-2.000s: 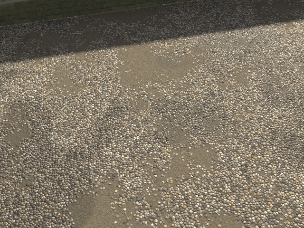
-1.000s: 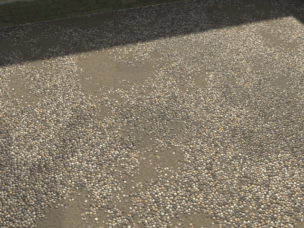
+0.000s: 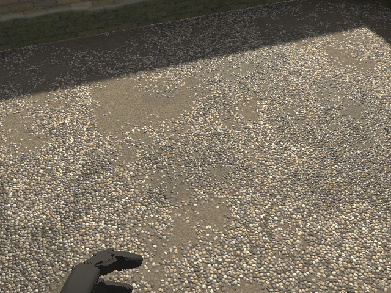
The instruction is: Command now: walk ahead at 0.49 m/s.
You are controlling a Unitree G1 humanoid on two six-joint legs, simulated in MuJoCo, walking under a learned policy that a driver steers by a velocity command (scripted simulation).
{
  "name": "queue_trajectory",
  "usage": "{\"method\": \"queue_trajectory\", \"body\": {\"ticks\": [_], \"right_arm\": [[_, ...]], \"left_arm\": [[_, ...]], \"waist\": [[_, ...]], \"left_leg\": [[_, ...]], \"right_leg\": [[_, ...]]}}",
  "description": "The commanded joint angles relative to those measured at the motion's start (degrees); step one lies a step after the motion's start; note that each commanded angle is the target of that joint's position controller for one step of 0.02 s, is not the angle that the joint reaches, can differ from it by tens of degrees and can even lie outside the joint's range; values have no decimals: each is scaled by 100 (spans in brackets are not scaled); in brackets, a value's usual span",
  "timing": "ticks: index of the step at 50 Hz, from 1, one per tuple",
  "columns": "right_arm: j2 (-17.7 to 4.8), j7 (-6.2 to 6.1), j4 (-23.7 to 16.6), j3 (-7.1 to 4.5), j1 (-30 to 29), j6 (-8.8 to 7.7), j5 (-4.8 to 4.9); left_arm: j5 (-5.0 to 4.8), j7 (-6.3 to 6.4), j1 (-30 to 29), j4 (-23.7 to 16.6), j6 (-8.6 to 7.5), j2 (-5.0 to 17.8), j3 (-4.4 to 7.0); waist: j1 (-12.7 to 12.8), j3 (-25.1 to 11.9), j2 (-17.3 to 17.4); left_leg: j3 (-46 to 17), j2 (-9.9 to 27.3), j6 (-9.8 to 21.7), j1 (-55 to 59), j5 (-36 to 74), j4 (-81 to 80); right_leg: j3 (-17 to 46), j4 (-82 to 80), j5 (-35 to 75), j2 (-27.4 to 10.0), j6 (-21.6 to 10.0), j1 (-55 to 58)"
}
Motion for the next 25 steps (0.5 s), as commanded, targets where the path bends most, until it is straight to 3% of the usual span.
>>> {"method": "queue_trajectory", "body": {"ticks": [1, 2, 6, 25], "right_arm": [[-522, -46, -566, -184, -366, -106, 9], [-577, -41, -574, -190, -252, -92, 91], [-540, -11, -586, -169, -210, -86, 56], [-540, -1, -580, -159, -227, -54, 55]], "left_arm": [[0, -6, -765, -572, -141, 496, 186], [5, 23, -670, -592, -129, 508, 179], [13, 73, -689, -595, -79, 516, 168], [33, 103, -675, -584, -59, 485, 149]], "waist": [[-2, -514, -106], [-23, -492, -149], [3, -649, -93], [19, -540, -5]], "left_leg": [[-794, 426, 206, 546, 75, -435], [-806, 446, 218, 547, 219, -364], [-793, 445, 180, 442, 302, -357], [-870, 473, 220, 356, 420, -494]], "right_leg": [[640, -402, 1352, -597, -223, -383], [620, -390, 1952, -613, -189, -296], [603, -289, 2243, -625, -199, -23], [485, -289, 1928, -593, -121, -76]]}}
Keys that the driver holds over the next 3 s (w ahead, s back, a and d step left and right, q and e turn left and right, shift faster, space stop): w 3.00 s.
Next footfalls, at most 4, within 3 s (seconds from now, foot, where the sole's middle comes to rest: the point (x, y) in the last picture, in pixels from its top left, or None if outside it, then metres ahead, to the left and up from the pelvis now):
none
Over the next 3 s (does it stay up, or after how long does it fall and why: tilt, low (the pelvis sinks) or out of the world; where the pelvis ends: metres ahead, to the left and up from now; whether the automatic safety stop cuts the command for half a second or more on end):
stays up -0.01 0.02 0.01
